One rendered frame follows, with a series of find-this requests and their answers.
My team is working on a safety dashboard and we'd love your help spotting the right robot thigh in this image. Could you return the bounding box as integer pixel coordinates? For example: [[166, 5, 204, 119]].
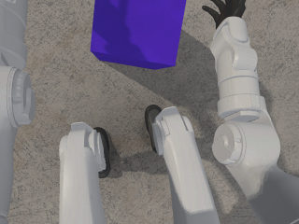
[[152, 113, 221, 224]]

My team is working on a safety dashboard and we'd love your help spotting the robot left shin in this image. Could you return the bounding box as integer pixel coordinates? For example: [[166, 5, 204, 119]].
[[59, 122, 107, 172]]

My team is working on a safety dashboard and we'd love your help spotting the left robot upper arm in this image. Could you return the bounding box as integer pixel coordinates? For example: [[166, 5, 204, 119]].
[[0, 65, 36, 224]]

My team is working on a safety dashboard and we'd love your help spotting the right robot forearm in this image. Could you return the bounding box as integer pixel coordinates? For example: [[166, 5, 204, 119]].
[[209, 16, 280, 144]]

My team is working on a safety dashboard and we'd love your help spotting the carton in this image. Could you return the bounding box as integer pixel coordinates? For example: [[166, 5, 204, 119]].
[[90, 0, 187, 70]]

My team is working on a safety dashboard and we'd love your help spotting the left robot forearm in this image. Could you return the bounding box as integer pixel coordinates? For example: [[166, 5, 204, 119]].
[[0, 0, 28, 70]]

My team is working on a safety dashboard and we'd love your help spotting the right robot upper arm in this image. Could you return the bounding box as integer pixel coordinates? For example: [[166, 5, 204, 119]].
[[211, 120, 299, 224]]

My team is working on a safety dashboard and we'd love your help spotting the right robot hand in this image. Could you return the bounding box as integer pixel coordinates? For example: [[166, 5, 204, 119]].
[[202, 0, 246, 30]]

